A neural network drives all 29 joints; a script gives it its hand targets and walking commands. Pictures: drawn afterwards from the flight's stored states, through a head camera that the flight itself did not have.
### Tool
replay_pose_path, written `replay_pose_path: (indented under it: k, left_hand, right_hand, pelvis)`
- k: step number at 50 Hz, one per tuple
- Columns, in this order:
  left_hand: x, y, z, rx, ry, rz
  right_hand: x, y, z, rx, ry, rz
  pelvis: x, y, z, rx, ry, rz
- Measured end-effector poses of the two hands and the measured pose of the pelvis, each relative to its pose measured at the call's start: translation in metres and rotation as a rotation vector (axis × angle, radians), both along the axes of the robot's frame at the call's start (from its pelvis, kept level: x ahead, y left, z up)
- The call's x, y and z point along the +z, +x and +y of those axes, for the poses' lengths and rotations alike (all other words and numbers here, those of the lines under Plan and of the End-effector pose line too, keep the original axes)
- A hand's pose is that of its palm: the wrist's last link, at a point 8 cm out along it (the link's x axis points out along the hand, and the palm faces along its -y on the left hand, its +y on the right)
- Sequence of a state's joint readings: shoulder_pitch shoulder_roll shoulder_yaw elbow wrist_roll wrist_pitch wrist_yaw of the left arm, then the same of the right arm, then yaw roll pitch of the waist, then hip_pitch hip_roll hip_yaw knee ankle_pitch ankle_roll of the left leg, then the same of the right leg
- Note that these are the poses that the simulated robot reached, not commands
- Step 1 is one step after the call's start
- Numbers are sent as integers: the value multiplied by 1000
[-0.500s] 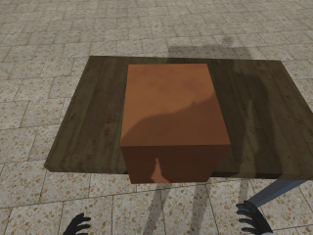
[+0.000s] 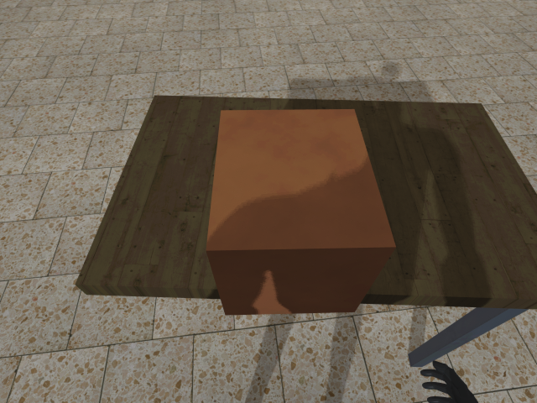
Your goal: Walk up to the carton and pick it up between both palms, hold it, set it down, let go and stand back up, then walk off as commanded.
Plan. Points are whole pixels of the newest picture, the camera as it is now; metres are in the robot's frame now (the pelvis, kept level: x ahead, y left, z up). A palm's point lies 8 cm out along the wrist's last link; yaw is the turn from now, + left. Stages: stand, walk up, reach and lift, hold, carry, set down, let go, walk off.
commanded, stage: stand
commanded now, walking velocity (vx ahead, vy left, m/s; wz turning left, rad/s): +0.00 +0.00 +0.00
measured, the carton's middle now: (289, 213) +0.38 -0.01 +0.04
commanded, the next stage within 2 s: walk off in 0.28 s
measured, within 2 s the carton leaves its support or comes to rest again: neither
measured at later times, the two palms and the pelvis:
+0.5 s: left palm out of the picture +0.02 +0.29 -0.12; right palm out of the picture +0.08 -0.27 -0.10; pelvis -0.02 +0.00 +0.00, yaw +0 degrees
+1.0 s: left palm out of the picture -0.06 +0.29 -0.11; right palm out of the picture +0.00 -0.30 -0.13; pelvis -0.10 -0.02 -0.02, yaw -1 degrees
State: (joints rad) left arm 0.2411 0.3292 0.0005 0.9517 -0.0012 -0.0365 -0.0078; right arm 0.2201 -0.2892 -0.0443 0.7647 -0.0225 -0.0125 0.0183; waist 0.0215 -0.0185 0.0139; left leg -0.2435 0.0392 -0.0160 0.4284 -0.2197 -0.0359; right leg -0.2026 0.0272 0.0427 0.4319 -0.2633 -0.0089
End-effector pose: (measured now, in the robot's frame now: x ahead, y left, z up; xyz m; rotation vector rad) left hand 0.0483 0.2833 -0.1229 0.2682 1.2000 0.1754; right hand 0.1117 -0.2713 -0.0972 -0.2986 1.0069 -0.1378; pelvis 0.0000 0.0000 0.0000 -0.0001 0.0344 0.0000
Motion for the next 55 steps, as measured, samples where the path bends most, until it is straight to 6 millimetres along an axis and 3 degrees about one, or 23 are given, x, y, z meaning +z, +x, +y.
replay_pose_path:
  k: [25,38,44,47,51,55]
  left_hand:
    - [1,-27,5,13,11,12]
    - [3,-40,19,24,22,-57]
    - [6,-67,20,36,63,-42]
    - [4,-86,14,32,95,-16]
    - [12,-110,9,44,113,4]
    - [18,-121,10,44,135,-2]
  right_hand:
    - [-4,-27,1,-17,6,12]
    - [-2,-60,-9,-40,-51,16]
    - [-12,-82,-19,-40,-35,20]
    - [-28,-93,-30,-40,-17,27]
    - [-38,-114,-34,-44,-5,83]
    - [-43,-131,-35,-39,-4,108]
  pelvis:
    - [0,-20,2,-1,-3,-28]
    - [-6,-51,12,-3,-15,-93]
    - [-11,-72,0,-8,2,-110]
    - [-20,-86,-11,-26,25,-102]
    - [-18,-103,-16,-13,28,-125]
    - [-18,-116,-16,-7,33,-123]
